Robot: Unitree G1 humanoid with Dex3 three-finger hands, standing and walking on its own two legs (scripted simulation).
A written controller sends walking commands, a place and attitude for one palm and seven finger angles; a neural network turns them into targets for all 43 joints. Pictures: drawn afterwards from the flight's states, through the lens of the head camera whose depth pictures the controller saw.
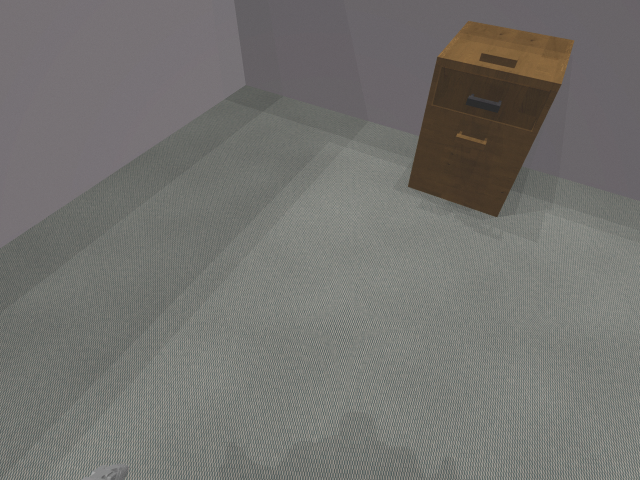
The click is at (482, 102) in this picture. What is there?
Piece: drawer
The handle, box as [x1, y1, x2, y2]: [466, 94, 501, 112]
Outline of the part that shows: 469,95 466,104 497,112 501,101 499,100 498,102 474,97 474,94 471,94 470,96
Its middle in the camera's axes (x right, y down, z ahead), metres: +0.62 -0.52 +1.46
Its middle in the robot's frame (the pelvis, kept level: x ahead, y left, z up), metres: +1.44 -0.56 -0.24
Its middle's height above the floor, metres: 0.53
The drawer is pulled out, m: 0.00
